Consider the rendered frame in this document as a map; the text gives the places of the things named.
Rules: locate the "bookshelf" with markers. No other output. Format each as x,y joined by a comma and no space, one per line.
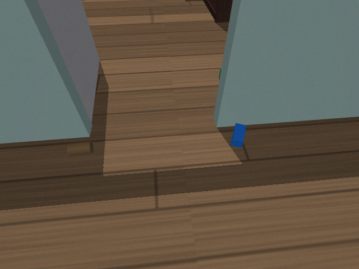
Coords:
219,9

